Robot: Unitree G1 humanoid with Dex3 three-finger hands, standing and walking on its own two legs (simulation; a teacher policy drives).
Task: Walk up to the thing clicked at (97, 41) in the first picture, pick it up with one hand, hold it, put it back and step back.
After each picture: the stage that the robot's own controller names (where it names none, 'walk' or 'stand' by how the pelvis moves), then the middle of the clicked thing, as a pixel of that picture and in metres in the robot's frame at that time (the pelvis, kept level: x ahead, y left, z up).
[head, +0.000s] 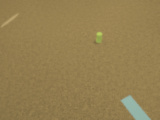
stand; (99, 37) +1.44 -0.16 -0.72
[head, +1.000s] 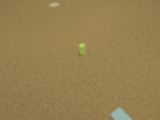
walk; (82, 49) +1.33 +0.14 -0.70
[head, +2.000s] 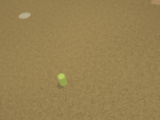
walk; (62, 79) +0.83 +0.30 -0.71
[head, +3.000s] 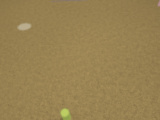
walk; (65, 115) +0.48 +0.23 -0.71
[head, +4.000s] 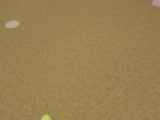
stand; out of the picture +0.40 +0.35 -0.70
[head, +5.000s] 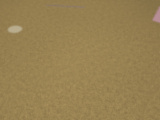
walk; out of the picture +0.39 +0.30 -0.72
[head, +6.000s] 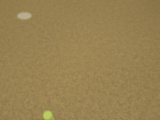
stand; (48, 117) +0.43 +0.27 -0.71
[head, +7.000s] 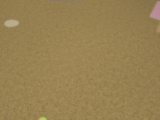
stand; out of the picture +0.41 +0.29 -0.71
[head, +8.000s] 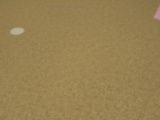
stand; out of the picture +0.41 +0.32 -0.73
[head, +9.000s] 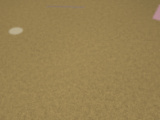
stand; out of the picture +0.40 +0.32 -0.73
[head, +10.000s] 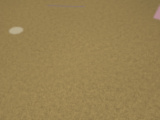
stand; out of the picture +0.39 +0.32 -0.73
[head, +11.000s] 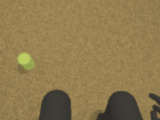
go down; (26, 61) +0.47 +0.31 -0.44
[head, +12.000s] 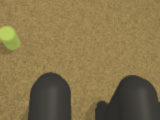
go down; (10, 38) +0.49 +0.34 -0.29
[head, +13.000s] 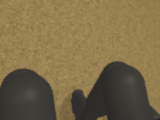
close in; out of the picture +0.47 +0.37 -0.24
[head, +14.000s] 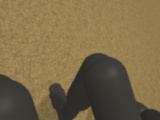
close in; out of the picture +0.45 +0.40 -0.23
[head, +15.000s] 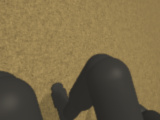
lift; out of the picture +0.44 +0.38 -0.23
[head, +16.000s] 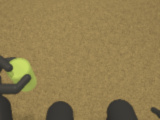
lift; (23, 76) +0.35 +0.22 -0.05
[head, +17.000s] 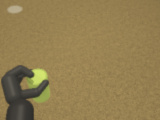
hold; (39, 86) +0.34 +0.18 -0.03
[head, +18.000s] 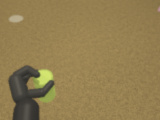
hold; (45, 86) +0.35 +0.16 -0.02
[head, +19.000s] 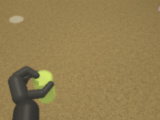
hold; (45, 87) +0.35 +0.17 -0.02
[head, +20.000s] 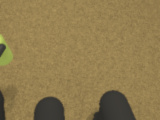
crouch; out of the picture +0.45 +0.28 -0.10
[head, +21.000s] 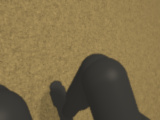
lower; out of the picture +0.54 +0.50 -0.27
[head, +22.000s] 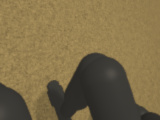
lower; out of the picture +0.53 +0.51 -0.26
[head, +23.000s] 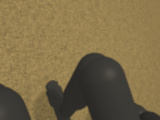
lower; out of the picture +0.55 +0.50 -0.26
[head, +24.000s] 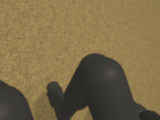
lower; out of the picture +0.57 +0.49 -0.26
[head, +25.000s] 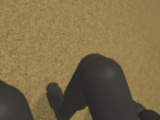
lower; out of the picture +0.60 +0.47 -0.26
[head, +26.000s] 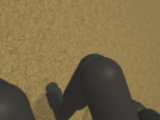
open; out of the picture +0.62 +0.46 -0.27
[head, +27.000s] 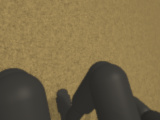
stand; out of the picture +0.66 +0.42 -0.28
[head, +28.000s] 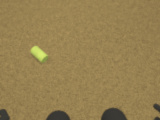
stand; (39, 54) +0.68 +0.29 -0.57
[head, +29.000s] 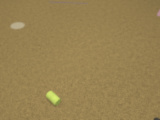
stand; (53, 98) +0.66 +0.26 -0.69
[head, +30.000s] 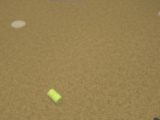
stand; (54, 96) +0.66 +0.25 -0.69
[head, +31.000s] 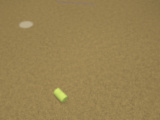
stand; (60, 95) +0.68 +0.24 -0.73
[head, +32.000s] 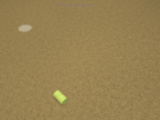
stand; (60, 97) +0.67 +0.26 -0.75
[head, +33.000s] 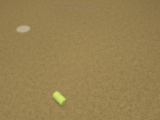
stand; (59, 98) +0.67 +0.26 -0.75
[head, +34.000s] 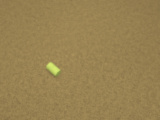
walk; (53, 69) +0.73 +0.20 -0.74
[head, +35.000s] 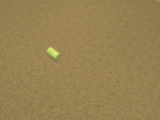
walk; (53, 53) +0.94 +0.26 -0.73
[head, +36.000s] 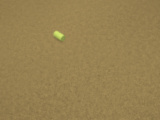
stand; (59, 36) +1.24 +0.36 -0.72
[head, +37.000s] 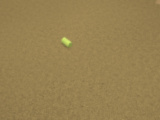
stand; (66, 42) +1.30 +0.22 -0.74
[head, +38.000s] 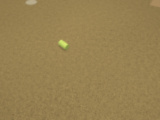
stand; (63, 44) +1.33 +0.25 -0.75
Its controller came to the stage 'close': yes
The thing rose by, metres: 0.68
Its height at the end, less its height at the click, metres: -0.02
